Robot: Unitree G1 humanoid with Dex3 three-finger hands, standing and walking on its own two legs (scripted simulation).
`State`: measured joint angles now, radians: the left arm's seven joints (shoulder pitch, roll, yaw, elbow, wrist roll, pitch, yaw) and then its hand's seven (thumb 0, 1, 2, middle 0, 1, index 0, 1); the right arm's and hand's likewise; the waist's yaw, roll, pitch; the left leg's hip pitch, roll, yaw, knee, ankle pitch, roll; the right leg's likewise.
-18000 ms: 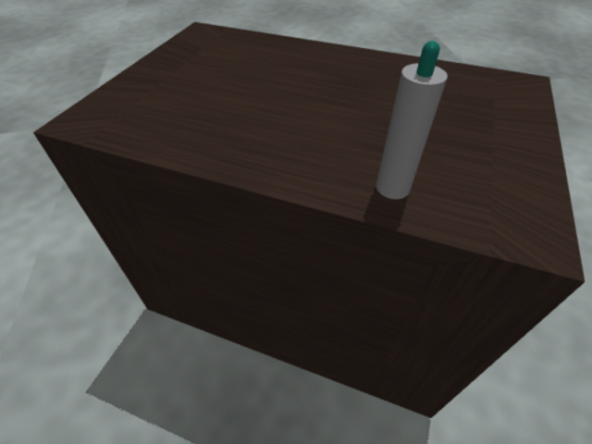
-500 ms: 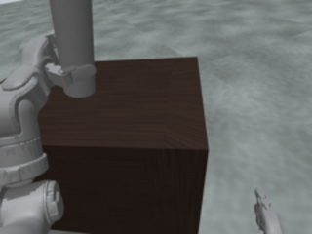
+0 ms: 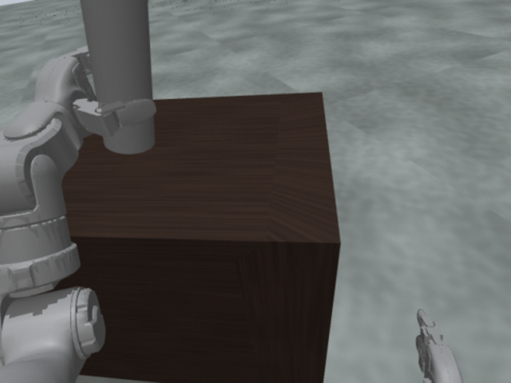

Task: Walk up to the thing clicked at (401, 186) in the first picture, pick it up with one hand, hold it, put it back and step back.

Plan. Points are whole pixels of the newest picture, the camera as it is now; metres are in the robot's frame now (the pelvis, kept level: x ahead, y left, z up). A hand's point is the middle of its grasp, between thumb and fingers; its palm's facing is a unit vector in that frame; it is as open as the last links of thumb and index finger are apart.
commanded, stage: hold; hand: left
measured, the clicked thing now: (118, 32) +0.34 +0.13 +0.41
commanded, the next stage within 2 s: crouch in 0.24 s
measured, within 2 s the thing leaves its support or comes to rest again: neither
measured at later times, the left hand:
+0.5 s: hand (128, 96) +0.34 +0.15 +0.34, palm faces +0.01 -1.00 -0.01, open 10.0 cm
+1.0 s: hand (157, 124) +0.42 +0.16 +0.27, palm faces +0.09 -1.00 +0.02, open 10.0 cm
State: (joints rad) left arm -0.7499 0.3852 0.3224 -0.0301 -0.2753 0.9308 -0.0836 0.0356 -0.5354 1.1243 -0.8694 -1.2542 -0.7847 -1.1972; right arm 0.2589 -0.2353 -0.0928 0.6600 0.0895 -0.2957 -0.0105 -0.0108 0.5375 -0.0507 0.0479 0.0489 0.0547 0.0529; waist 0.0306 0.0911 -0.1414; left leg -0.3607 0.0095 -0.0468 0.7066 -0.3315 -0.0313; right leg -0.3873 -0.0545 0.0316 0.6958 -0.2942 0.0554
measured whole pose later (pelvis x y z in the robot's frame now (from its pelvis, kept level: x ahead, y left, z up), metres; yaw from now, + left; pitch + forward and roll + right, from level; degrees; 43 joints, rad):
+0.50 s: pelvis +0.00 +0.00 +0.00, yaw +0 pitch -1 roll +0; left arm -0.76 0.38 0.32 0.00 -0.30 0.94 -0.09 0.03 -0.52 1.11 -0.87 -1.24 -0.79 -1.19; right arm 0.25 -0.23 -0.07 0.66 0.09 -0.32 -0.01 -0.01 0.55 -0.05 0.05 0.05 0.06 0.05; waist 0.03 0.09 -0.14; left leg -0.35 0.01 -0.05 0.70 -0.32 -0.04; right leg -0.38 -0.05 0.02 0.70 -0.29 0.05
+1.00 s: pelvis +0.00 +0.00 +0.00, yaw +0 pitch +1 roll +0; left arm -0.79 0.36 0.29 0.42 -0.19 0.52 -0.05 0.02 -0.49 1.05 -0.89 -1.20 -0.81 -1.15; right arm 0.26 -0.22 -0.06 0.66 0.04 -0.37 -0.08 -0.01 0.57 -0.04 0.05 0.05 0.06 0.05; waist -0.03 0.05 -0.09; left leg -0.41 0.02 -0.04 0.72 -0.33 -0.04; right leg -0.44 -0.04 0.03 0.71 -0.29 0.05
